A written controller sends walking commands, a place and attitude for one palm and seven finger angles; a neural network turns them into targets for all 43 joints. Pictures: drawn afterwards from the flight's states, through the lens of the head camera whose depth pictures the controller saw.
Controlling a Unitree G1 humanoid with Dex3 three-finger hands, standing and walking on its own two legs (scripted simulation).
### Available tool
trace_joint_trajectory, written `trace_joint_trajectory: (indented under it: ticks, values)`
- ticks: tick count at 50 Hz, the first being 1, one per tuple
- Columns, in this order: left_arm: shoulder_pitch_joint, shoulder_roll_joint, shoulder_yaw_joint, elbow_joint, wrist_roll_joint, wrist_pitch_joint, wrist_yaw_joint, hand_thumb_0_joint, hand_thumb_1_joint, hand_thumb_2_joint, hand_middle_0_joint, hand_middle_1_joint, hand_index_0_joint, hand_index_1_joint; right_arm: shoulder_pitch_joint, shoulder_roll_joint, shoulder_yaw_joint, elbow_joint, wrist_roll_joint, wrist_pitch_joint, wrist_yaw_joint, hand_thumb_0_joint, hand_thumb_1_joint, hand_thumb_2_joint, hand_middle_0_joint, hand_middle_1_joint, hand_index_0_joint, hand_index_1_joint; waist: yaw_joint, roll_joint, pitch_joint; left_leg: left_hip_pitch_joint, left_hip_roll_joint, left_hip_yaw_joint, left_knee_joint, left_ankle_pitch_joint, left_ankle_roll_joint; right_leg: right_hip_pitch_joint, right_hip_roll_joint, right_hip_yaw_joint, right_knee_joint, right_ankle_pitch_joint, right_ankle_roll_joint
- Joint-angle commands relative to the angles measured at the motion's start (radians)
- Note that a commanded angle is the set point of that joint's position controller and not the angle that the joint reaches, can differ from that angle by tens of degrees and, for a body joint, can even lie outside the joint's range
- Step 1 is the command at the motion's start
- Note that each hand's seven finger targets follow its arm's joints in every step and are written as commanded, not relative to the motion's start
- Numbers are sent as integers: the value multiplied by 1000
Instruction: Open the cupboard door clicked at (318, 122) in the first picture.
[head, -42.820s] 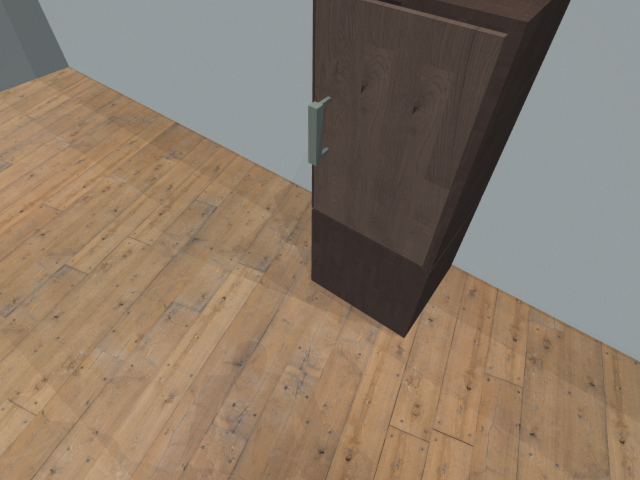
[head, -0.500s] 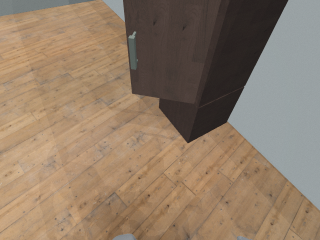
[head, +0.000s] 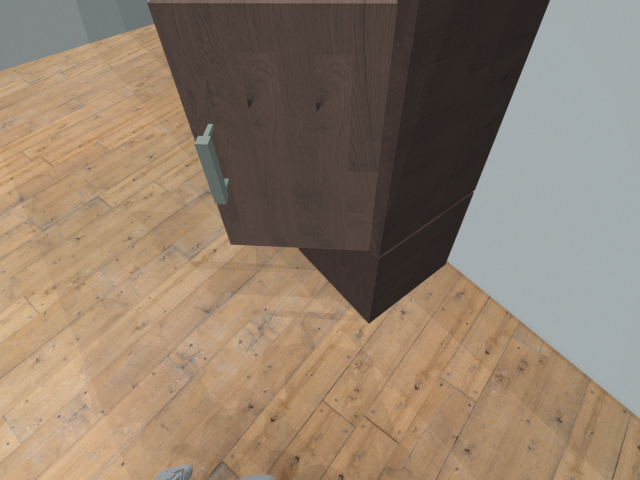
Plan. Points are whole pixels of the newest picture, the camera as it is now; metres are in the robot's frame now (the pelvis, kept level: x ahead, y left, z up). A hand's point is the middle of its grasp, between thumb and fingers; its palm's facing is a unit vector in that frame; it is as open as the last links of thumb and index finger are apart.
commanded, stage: come to a stop and stand still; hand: left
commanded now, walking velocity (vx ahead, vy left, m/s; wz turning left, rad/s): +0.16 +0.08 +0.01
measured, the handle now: (215, 165) +0.68 +0.24 -0.04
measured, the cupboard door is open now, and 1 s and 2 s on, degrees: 48 48 48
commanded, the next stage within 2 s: look again from close up in 1.66 s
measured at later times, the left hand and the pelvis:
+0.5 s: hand out of the picture +0.11 +0.23 -0.17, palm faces +0.02 -0.97 -0.25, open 7.4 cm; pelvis +0.06 +0.03 +0.00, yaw -2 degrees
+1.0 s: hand out of the picture +0.10 +0.17 -0.17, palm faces -0.05 -0.97 -0.22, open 7.3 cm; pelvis +0.05 -0.01 +0.00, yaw -2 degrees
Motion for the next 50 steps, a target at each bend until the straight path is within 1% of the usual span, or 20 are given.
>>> trace_joint_trajectory:
  ticks: [1, 7, 8, 10, 13, 15, 19, 24, 25, 26, 27, 28, 29, 32, 35, 37, 38, 41, 45, 50]
  values:
    - [149, 120, 25, 22, -4, -16, 7, 0, 900, 900, -200, -300, -200, -300, -1, -5, 1, -74, 7, -20, 9, 0, -900, -900, 200, 300, 200, 300, 36, -159, -83, -127, 54, -17, -97, 95, -31, 157, -263, 152, -260, 518, -110]
    - [114, 144, 17, 54, -9, 17, 24, 0, 900, 900, -200, -300, -200, -300, -25, -6, 15, -75, 11, -10, -3, 0, -900, -900, 200, 300, 200, 300, 22, -167, -82, 97, -19, 23, -477, 279, -36, 102, -180, 85, -115, 641, -56]
    - [109, 149, 14, 57, -9, 27, 28, 0, 900, 900, -200, -300, -200, -300, -5, -31, 8, -69, 11, -10, -5, 0, -900, -900, 200, 300, 200, 300, 7, -142, -87, 170, 2, 5, -551, 431, -28, 67, -167, 75, -68, 558, -28]
    - [167, 108, 4, 50, -14, 52, 40, 0, 900, 900, -200, -300, -200, -300, 16, -138, -10, -78, 10, -13, -18, 0, -900, -900, 200, 300, 200, 300, 15, 48, -128, 275, 190, -148, -528, 917, 66, -24, -77, 40, 10, 153, 45]
    - [185, 98, 2, 35, -15, 94, 37, 0, 900, 900, -200, -300, -200, -300, -10, -193, -25, -98, 7, 6, -44, 0, -900, -900, 200, 300, 200, 300, 8, 224, -99, 210, 317, -271, -622, 1034, 193, -62, -3, 51, 257, -307, 66]
    - [167, 118, 14, 23, -15, 105, 32, 0, 900, 900, -200, -300, -200, -300, -25, -202, -31, -115, 2, 12, -58, 0, -900, -900, 200, 300, 200, 300, -1, 222, -152, 234, 350, -277, -605, 1079, 242, -121, 0, 128, 463, -388, 58]
    - [143, 102, 28, -8, -13, 111, 21, 0, 900, 900, -200, -300, -200, -300, -103, -209, -44, -157, -1, 20, -60, 0, -900, -900, 200, 300, 200, 300, 14, 100, -202, 248, 325, -222, -592, 843, 233, -168, 9, 150, 497, -319, 62]
    - [200, 89, 29, -12, -5, 107, 14, 0, 900, 900, -200, -300, -200, -300, -162, -196, -44, -177, -3, 27, -40, 0, -900, -900, 200, 300, 200, 300, 48, 133, -166, 79, 264, -185, -628, 408, 164, 29, 12, 95, 156, -165, 46]
    - [244, 98, 31, 2, -3, 106, 15, 0, 900, 900, -200, -300, -200, -300, -172, -192, -45, -184, 2, 33, -34, 0, -900, -900, 200, 300, 200, 300, 68, 80, -159, 7, 219, -159, -606, 253, 128, 118, 19, 75, 18, -51, 45]
    - [299, 95, -1, -10, 6, 91, 47, 0, 900, 900, -200, -300, -200, -300, -228, -182, -50, -241, 28, 11, -34, 0, -900, -900, 200, 300, 200, 300, 117, -133, -131, 102, 131, -4, -420, 255, 30, -2, -47, 204, -236, 90, 45]
    - [162, 207, 13, -95, 24, 83, 48, 0, 900, 900, -200, -300, -200, -300, -160, -86, -33, -290, 19, 25, 0, 0, -900, -900, 200, 300, 200, 300, 39, -346, -44, -104, -12, 35, -212, -10, 4, -74, -197, 401, -266, -63, -16]
    - [135, 231, 5, -127, 24, 75, 45, 0, 900, 900, -200, -300, -200, -300, -170, -89, -28, -305, 4, 34, 16, 0, -900, -900, 200, 300, 200, 300, 40, -110, -62, -63, -6, -16, -76, -28, 9, -158, -224, 421, -243, -129, -90]
    - [95, 222, 18, -146, 21, 57, 46, 0, 900, 900, -200, -300, -200, -300, -116, -83, -32, -303, -3, 41, 18, 0, -900, -900, 200, 300, 200, 300, -6, -57, -125, -103, -7, -14, -25, 28, 15, -66, -192, 369, -186, 2, -110]
    - [82, 192, 23, -164, 23, 44, 57, 0, 900, 900, -200, -300, -200, -300, -105, -64, -19, -334, 10, 18, 4, 0, -900, -900, 200, 300, 200, 300, 2, -231, -100, -84, 8, -31, -137, -17, 26, -36, -203, 287, -71, 351, -144]
    - [93, 177, 12, -158, 6, 61, 47, 0, 900, 900, -200, -300, -200, -300, 1, -63, -4, -283, 5, 2, 0, 0, -900, -900, 200, 300, 200, 300, -17, -23, -60, 166, 8, -28, -487, 207, 39, -169, -105, 217, 20, 89, -48]
    - [158, 116, -1, -155, -3, 73, 43, 0, 900, 900, -200, -300, -200, -300, -19, -145, -5, -292, -9, -4, -4, 0, -900, -900, 200, 300, 200, 300, 35, 98, 0, 27, 208, -271, -646, 144, 144, -146, 20, 117, 54, -164, 22]
    - [135, 122, -2, -138, 2, 75, 40, 0, 900, 900, -200, -300, -200, -300, -35, -142, -5, -278, -7, -9, -7, 0, -900, -900, 200, 300, 200, 300, 31, 138, 7, -26, 191, -319, -706, 62, 151, -101, 31, 105, 82, -155, 21]
    - [171, 125, -8, -97, 2, 65, 29, 0, 900, 900, -200, -300, -200, -300, -65, -120, 11, -260, -2, -15, -12, 0, -900, -900, 200, 300, 200, 300, 58, 31, -17, -54, 131, -216, -691, -26, 116, 3, 0, 149, -13, -67, 6]
    - [163, 143, -14, -73, -1, 49, 27, 0, 900, 900, -200, -300, -200, -300, -20, -80, 22, -211, 1, -13, -11, 0, -900, -900, 200, 300, 200, 300, 30, -87, -37, 40, 50, -84, -589, 73, 66, -31, -69, 257, -153, -133, -21]
    - [157, 141, -20, -47, -4, 41, 28, 0, 900, 900, -200, -300, -200, -300, 13, -63, 33, -151, 3, -18, -10, 0, -900, -900, 200, 300, 200, 300, 17, -47, -33, 103, 52, -64, -579, 159, 54, -45, -70, 259, -175, -74, -21]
